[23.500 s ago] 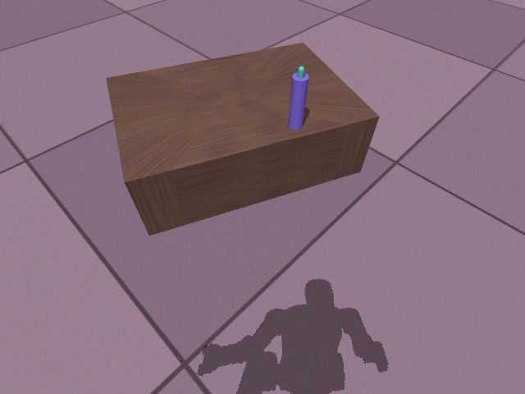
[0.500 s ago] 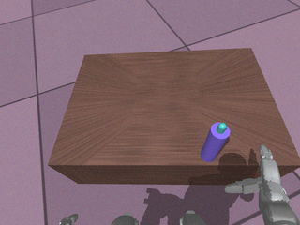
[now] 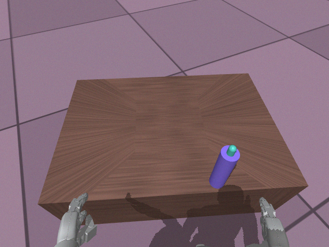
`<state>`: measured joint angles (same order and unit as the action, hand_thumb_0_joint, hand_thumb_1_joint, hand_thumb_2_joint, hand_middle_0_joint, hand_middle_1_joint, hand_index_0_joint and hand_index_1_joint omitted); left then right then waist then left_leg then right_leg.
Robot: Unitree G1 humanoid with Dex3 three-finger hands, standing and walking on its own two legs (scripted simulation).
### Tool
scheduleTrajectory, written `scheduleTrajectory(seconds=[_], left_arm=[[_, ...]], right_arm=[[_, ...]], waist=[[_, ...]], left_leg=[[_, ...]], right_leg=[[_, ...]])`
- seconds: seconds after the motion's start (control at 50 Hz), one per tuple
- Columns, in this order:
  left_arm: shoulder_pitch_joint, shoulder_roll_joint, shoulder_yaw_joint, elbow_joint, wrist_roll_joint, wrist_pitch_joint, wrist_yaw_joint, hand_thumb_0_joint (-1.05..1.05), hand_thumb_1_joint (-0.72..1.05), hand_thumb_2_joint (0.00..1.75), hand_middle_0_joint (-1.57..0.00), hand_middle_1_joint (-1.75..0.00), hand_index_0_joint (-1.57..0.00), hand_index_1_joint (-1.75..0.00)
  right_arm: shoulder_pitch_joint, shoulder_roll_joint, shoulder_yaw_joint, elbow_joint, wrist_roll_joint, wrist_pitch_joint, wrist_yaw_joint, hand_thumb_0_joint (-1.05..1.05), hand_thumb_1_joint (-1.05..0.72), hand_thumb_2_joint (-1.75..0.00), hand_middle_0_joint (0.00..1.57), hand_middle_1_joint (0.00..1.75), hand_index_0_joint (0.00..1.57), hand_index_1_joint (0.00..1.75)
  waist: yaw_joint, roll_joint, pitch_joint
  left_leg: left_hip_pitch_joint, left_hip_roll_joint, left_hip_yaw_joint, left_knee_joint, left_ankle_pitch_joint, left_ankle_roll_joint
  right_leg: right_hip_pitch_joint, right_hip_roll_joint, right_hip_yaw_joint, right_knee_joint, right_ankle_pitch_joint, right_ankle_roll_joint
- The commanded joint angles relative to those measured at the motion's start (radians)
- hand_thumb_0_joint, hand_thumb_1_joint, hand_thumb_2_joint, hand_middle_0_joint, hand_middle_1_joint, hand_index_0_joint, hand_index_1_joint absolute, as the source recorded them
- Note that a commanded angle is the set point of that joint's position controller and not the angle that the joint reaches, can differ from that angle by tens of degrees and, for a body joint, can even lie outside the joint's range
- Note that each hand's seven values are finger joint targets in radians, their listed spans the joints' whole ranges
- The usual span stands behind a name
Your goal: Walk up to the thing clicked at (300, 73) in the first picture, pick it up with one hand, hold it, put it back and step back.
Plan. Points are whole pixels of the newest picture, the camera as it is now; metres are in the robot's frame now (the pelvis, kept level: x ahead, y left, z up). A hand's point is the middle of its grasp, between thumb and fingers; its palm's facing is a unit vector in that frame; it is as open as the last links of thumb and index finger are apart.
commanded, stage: home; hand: right
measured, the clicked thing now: (223, 166) +0.44 -0.22 -0.23
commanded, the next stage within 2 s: stand in 1.84 s
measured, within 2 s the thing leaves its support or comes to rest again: neither
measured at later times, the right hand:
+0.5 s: hand (249, 235) +0.17 -0.19 -0.06, palm faces +0.10 +0.96 -0.28, open 17.4 cm
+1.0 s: hand (252, 235) +0.17 -0.20 -0.06, palm faces +0.10 +0.96 -0.27, open 17.4 cm
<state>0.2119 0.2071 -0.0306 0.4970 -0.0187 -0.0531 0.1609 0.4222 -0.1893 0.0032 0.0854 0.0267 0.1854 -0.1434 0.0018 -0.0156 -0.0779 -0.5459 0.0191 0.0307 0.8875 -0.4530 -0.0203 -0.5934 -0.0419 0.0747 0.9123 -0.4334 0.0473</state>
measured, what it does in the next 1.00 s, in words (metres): stands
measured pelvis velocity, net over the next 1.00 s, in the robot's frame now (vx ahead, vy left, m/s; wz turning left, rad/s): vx -0.01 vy -0.02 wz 0.03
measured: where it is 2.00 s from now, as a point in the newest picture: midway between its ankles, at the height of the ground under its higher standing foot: outside the picture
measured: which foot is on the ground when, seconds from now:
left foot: down 0.00-1.00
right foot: down 0.00-1.00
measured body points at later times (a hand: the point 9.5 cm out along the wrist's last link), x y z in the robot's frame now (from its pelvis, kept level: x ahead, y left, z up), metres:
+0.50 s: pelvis -0.01 -0.01 +0.00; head +0.01 -0.02 +0.45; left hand +0.15 +0.23 -0.08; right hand +0.16 -0.24 -0.04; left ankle +0.00 +0.13 -0.69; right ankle +0.02 -0.15 -0.69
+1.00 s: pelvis -0.01 -0.02 -0.01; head +0.01 -0.03 +0.44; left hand +0.15 +0.22 -0.08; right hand +0.16 -0.25 -0.04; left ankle +0.00 +0.13 -0.69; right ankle +0.02 -0.15 -0.69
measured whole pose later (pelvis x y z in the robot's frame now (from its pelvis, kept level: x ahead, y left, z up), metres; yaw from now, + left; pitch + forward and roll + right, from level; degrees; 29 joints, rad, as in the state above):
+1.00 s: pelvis -0.01 -0.02 -0.01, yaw +2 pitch +7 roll +2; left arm 0.27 0.20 -0.03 0.51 -0.01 -0.13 0.15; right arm 0.46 -0.19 0.01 0.00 0.01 0.24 -0.15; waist 0.02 -0.03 -0.09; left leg -0.58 0.01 0.00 0.90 -0.44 -0.05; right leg -0.63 -0.05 0.05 0.97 -0.46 0.02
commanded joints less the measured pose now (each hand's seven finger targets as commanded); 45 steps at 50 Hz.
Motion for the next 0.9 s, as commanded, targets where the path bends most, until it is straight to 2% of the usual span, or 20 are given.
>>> scheduleTrajectory(seconds=[0.0,0.04,0.1,0.12,0.14,0.16,0.28,0.3,0.48,0.56,0.58,0.6,0.62,0.7,0.76,0.78,0.8,0.82,0.84,0.88], left_arm=[[-0.029,0.108,0.051,-0.149,0.004,-0.063,0.012,0.0,0.9,0.9,-0.2,-0.3,-0.2,-0.3],[-0.031,0.103,0.047,-0.151,0.003,-0.066,0.006,0.0,0.9,0.9,-0.2,-0.3,-0.2,-0.3],[-0.032,0.125,0.063,-0.158,0.002,-0.067,0.004,0.0,0.9,0.9,-0.2,-0.3,-0.2,-0.3],[-0.04,0.104,0.047,-0.163,0.001,-0.069,0.001,0.0,0.9,0.9,-0.2,-0.3,-0.2,-0.3],[-0.031,0.123,0.065,-0.156,0.002,-0.07,0.002,0.0,0.9,0.9,-0.2,-0.3,-0.2,-0.3],[-0.033,0.121,0.062,-0.161,0.002,-0.071,0.004,0.0,0.9,0.9,-0.2,-0.3,-0.2,-0.3],[-0.025,0.126,0.07,-0.163,0.0,-0.086,0.006,0.0,0.9,0.9,-0.2,-0.3,-0.2,-0.3],[-0.025,0.126,0.071,-0.165,0.0,-0.088,0.006,0.0,0.9,0.9,-0.2,-0.3,-0.2,-0.3],[-0.025,0.124,0.066,-0.151,0.005,-0.109,0.007,0.0,0.9,0.9,-0.2,-0.3,-0.2,-0.3],[-0.022,0.122,0.062,-0.144,0.006,-0.117,0.007,0.0,0.9,0.9,-0.2,-0.3,-0.2,-0.3],[-0.017,0.13,0.07,-0.143,0.008,-0.118,0.008,0.0,0.9,0.9,-0.2,-0.3,-0.2,-0.3],[-0.022,0.124,0.062,-0.143,0.008,-0.12,0.005,0.0,0.9,0.9,-0.2,-0.3,-0.2,-0.3],[-0.018,0.124,0.063,-0.14,0.008,-0.122,0.003,0.0,0.9,0.9,-0.2,-0.3,-0.2,-0.3],[-0.025,0.124,0.064,-0.147,0.009,-0.127,0.005,0.0,0.9,0.9,-0.2,-0.3,-0.2,-0.3],[-0.024,0.122,0.061,-0.145,0.009,-0.129,0.003,0.0,0.9,0.9,-0.2,-0.3,-0.2,-0.3],[-0.025,0.122,0.061,-0.148,0.008,-0.132,0.003,0.0,0.9,0.9,-0.2,-0.3,-0.2,-0.3],[-0.021,0.119,0.059,-0.144,0.01,-0.132,0.003,0.0,0.9,0.9,-0.2,-0.3,-0.2,-0.3],[-0.022,0.12,0.059,-0.144,0.01,-0.133,0.002,0.0,0.9,0.9,-0.2,-0.3,-0.2,-0.3],[-0.027,0.119,0.059,-0.145,0.01,-0.135,0.002,0.0,0.9,0.9,-0.2,-0.3,-0.2,-0.3],[-0.019,0.122,0.063,-0.15,0.009,-0.134,0.002,0.0,0.9,0.9,-0.2,-0.3,-0.2,-0.3]], right_arm=[[0.007,-0.091,-0.046,-0.193,-0.013,-0.04,-0.008,0.0,0.54,-0.06,0.05,0.05,0.05,0.05],[0.004,-0.082,-0.033,-0.203,-0.014,-0.033,-0.011,0.0,0.53,-0.07,0.05,0.06,0.05,0.06],[0.013,-0.108,-0.058,-0.18,-0.017,-0.029,-0.015,0.0,0.53,-0.06,0.05,0.05,0.05,0.05],[-0.012,-0.084,-0.033,-0.196,-0.014,-0.032,-0.011,0.0,0.53,-0.06,0.05,0.05,0.05,0.05],[0.008,-0.12,-0.076,-0.191,-0.017,-0.032,-0.017,0.0,0.53,-0.06,0.05,0.05,0.05,0.05],[0.01,-0.106,-0.059,-0.186,-0.018,-0.03,-0.015,0.0,0.54,-0.06,0.05,0.05,0.05,0.05],[-0.002,-0.112,-0.068,-0.219,-0.018,-0.026,-0.016,0.0,0.54,-0.06,0.05,0.05,0.05,0.05],[-0.029,-0.099,-0.051,-0.237,-0.018,-0.026,-0.015,0.0,0.55,-0.05,0.05,0.05,0.05,0.05],[-0.005,-0.093,-0.045,-0.239,-0.022,-0.013,-0.021,0.0,0.56,-0.04,0.05,0.05,0.05,0.05],[-0.027,-0.086,-0.036,-0.263,-0.024,-0.01,-0.019,0.0,0.54,-0.06,0.05,0.05,0.05,0.05],[-0.001,-0.101,-0.058,-0.246,-0.025,-0.008,-0.022,0.0,0.55,-0.05,0.05,0.05,0.05,0.05],[-0.02,-0.08,-0.033,-0.255,-0.024,-0.006,-0.019,0.0,0.55,-0.05,0.05,0.05,0.05,0.05],[-0.021,-0.096,-0.05,-0.272,-0.025,-0.006,-0.021,0.0,0.56,-0.05,0.05,0.05,0.05,0.05],[-0.01,-0.106,-0.059,-0.272,-0.026,-0.002,-0.018,0.0,0.55,-0.05,0.05,0.05,0.05,0.05],[-0.016,-0.078,-0.029,-0.275,-0.023,0.0,-0.015,0.0,0.55,-0.05,0.05,0.05,0.05,0.05],[-0.01,-0.095,-0.055,-0.278,-0.024,0.001,-0.016,0.0,0.54,-0.06,0.05,0.05,0.05,0.05],[-0.002,-0.079,-0.032,-0.264,-0.025,0.002,-0.013,0.0,0.54,-0.06,0.05,0.05,0.05,0.05],[-0.015,-0.081,-0.036,-0.278,-0.023,0.002,-0.013,0.0,0.55,-0.05,0.05,0.05,0.05,0.05],[-0.011,-0.091,-0.049,-0.284,-0.024,0.001,-0.014,0.0,0.54,-0.05,0.05,0.05,0.05,0.05],[0.001,-0.093,-0.05,-0.272,-0.026,0.006,-0.015,0.0,0.54,-0.06,0.05,0.05,0.05,0.05]], waist=[[0.016,0.02,-0.153],[0.01,0.006,-0.136],[0.014,0.05,-0.107],[0.016,0.04,-0.085],[0.002,0.032,-0.103],[0.007,0.045,-0.103],[0.008,0.001,-0.112],[0.016,0.016,-0.124],[0.013,-0.002,-0.086],[0.015,-0.022,-0.099],[0.012,-0.018,-0.115],[0.015,-0.027,-0.092],[0.006,-0.054,-0.094],[0.009,-0.041,-0.095],[0.021,-0.047,-0.08],[0.009,-0.037,-0.09],[0.018,-0.044,-0.083],[0.016,-0.043,-0.084],[0.007,-0.036,-0.101],[0.015,-0.029,-0.115]], left_leg=[[0.071,-0.015,0.008,-0.158,0.275,0.004],[0.062,-0.019,0.011,-0.156,0.274,0.007],[0.04,-0.022,0.015,-0.166,0.243,0.003],[0.033,-0.022,0.015,-0.173,0.208,0.006],[0.048,-0.02,0.015,-0.168,0.213,0.006],[0.043,-0.022,0.011,-0.169,0.216,0.006],[0.032,-0.031,0.016,-0.151,0.186,0.013],[0.03,-0.035,0.018,-0.15,0.186,0.013],[0.003,-0.043,0.024,-0.153,0.108,0.017],[0.005,-0.046,0.027,-0.13,0.14,0.019],[0.016,-0.046,0.029,-0.123,0.157,0.019],[0.005,-0.048,0.033,-0.121,0.135,0.02],[0.01,-0.046,0.031,-0.121,0.13,0.021],[0.009,-0.046,0.034,-0.13,0.116,0.02],[-0.007,-0.049,0.035,-0.129,0.097,0.021],[-0.005,-0.05,0.036,-0.124,0.095,0.021],[-0.009,-0.049,0.035,-0.124,0.098,0.021],[-0.008,-0.05,0.038,-0.127,0.089,0.021],[0.007,-0.049,0.037,-0.121,0.107,0.021],[0.0,-0.051,0.038,-0.114,0.13,0.02]], right_leg=[[0.107,0.046,-0.092,-0.099,0.228,-0.057],[0.1,0.046,-0.093,-0.101,0.229,-0.054],[0.075,0.042,-0.091,-0.101,0.196,-0.057],[0.062,0.043,-0.092,-0.109,0.169,-0.055],[0.063,0.045,-0.094,-0.107,0.174,-0.054],[0.066,0.044,-0.096,-0.103,0.178,-0.055],[0.078,0.035,-0.089,-0.112,0.158,-0.049],[0.082,0.033,-0.088,-0.115,0.161,-0.05],[0.06,0.026,-0.084,-0.133,0.09,-0.045],[0.067,0.018,-0.071,-0.133,0.124,-0.038],[0.069,0.018,-0.07,-0.13,0.146,-0.038],[0.062,0.011,-0.057,-0.147,0.12,-0.034],[0.064,0.011,-0.055,-0.151,0.114,-0.031],[0.055,0.017,-0.063,-0.145,0.1,-0.035],[0.051,0.013,-0.055,-0.155,0.078,-0.034],[0.055,0.01,-0.051,-0.155,0.078,-0.033],[0.05,0.011,-0.054,-0.153,0.079,-0.034],[0.046,0.011,-0.05,-0.156,0.068,-0.034],[0.054,0.009,-0.048,-0.152,0.088,-0.032],[0.059,0.011,-0.051,-0.141,0.119,-0.034]])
